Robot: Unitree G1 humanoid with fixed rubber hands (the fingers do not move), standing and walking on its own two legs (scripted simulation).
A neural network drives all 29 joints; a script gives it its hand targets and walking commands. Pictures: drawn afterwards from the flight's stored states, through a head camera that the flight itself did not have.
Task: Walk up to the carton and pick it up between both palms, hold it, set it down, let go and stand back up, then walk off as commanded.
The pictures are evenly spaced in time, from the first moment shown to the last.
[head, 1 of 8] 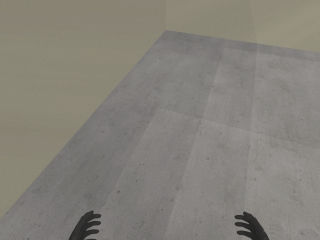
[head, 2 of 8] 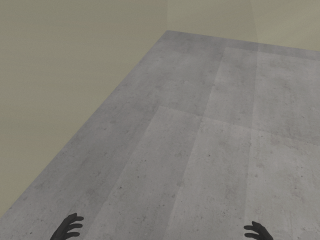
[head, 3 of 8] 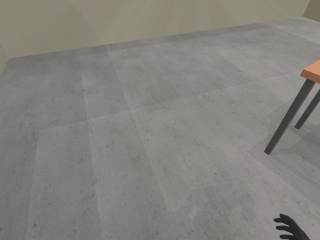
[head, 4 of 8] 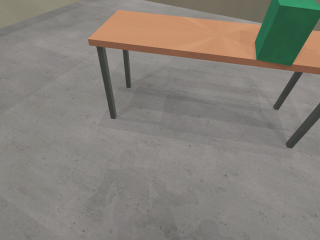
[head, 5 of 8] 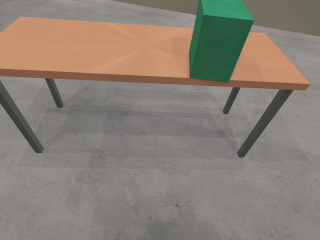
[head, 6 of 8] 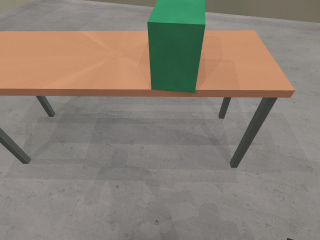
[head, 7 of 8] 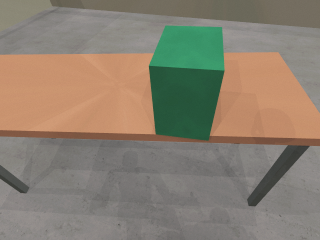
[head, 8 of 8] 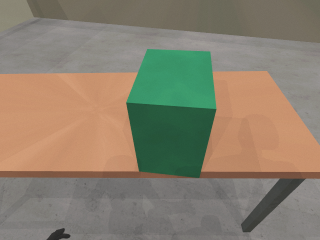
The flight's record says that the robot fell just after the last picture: no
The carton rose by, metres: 0.00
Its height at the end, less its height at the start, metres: +0.00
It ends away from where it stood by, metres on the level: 0.00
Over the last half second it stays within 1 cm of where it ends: yes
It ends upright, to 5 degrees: yes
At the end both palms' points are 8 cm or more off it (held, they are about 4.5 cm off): yes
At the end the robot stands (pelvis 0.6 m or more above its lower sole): yes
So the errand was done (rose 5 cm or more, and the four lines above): no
